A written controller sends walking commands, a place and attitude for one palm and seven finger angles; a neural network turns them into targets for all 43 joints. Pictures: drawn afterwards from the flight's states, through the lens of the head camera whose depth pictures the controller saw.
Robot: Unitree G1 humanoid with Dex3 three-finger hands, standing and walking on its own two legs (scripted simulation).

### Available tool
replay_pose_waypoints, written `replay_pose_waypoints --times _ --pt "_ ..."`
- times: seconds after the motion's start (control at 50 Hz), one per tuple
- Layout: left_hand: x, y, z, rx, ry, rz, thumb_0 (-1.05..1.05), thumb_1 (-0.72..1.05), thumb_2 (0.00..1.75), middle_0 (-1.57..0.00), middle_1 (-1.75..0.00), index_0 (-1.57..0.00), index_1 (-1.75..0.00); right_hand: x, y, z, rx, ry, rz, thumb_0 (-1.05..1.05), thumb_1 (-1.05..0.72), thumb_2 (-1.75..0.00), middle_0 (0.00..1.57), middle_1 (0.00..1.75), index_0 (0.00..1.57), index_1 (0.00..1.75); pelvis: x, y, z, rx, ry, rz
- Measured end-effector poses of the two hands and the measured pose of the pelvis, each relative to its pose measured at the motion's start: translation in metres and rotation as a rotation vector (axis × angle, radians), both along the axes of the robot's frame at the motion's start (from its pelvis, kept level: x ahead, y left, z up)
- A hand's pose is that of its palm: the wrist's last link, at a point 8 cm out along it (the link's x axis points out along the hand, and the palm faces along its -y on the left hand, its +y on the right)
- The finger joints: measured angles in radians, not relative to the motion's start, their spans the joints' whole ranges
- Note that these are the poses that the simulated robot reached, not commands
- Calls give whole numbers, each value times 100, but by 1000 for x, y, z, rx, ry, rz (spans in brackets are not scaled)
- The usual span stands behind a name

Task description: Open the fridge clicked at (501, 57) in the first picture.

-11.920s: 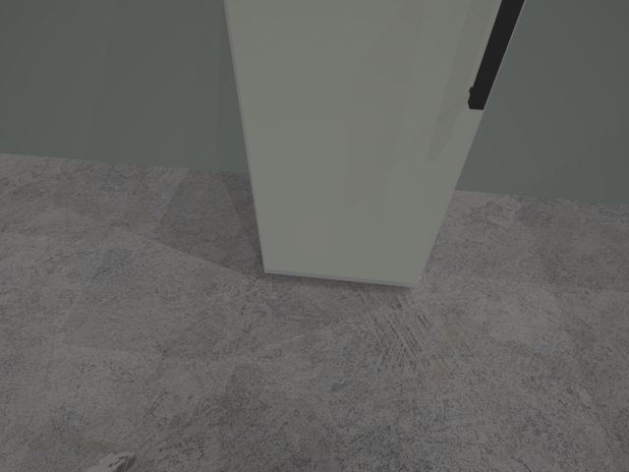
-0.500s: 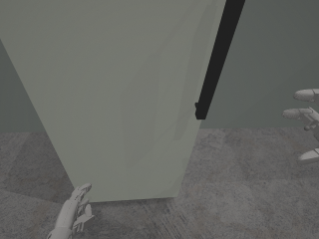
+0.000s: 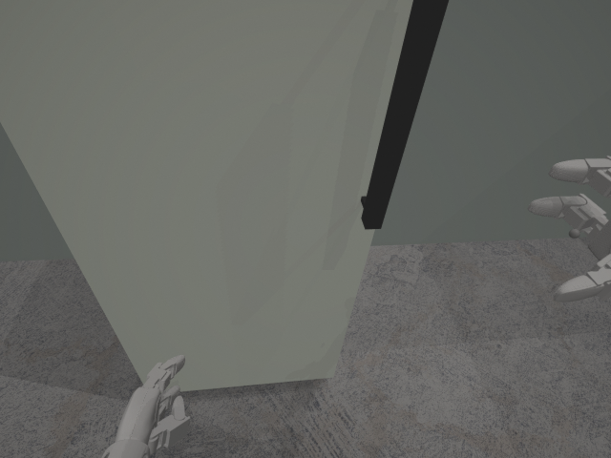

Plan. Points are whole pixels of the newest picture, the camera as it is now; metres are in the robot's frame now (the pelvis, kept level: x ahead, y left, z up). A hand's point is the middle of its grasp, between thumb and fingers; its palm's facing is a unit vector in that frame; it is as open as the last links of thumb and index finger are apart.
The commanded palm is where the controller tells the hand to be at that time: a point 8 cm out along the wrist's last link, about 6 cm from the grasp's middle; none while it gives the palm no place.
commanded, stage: move the hooked fingers beside the handle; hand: right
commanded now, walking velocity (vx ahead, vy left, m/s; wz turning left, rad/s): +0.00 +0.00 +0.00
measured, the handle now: (396, 97) +0.50 -0.11 +0.27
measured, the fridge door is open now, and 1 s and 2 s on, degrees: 0 0 0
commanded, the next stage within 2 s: none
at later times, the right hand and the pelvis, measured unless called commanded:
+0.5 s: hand (521, 203) +0.34 -0.23 +0.23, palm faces -0.04 +1.00 -0.08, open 14.0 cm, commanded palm +0.31 -0.28 +0.23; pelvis +0.00 +0.01 +0.00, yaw +1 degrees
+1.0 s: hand (483, 173) +0.40 -0.21 +0.22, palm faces -0.05 +1.00 -0.02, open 14.0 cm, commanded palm +0.38 -0.27 +0.22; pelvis +0.00 +0.01 +0.00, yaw +1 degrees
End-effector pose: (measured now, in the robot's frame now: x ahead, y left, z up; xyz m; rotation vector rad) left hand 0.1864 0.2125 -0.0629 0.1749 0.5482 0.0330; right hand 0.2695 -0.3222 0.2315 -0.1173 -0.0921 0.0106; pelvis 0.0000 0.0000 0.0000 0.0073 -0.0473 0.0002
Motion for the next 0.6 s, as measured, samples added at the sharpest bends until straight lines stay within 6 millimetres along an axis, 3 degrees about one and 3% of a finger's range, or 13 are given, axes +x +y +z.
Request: replay_pose_waypoints --times 0.14,0.6 --pt "-2 3 1 3 2 22 2 91 90 -20 -30 -20 -30 17 18 0 8 -10 36 -1 51 -30 30 120 30 120 0 0 0 -2 4 5" --pt "-24 29 -10 15 71 96 2 91 90 -20 -30 -20 -30 55 40 -3 47 22 27 -1 50 -30 30 120 30 120 -1 9 0 -7 18 12"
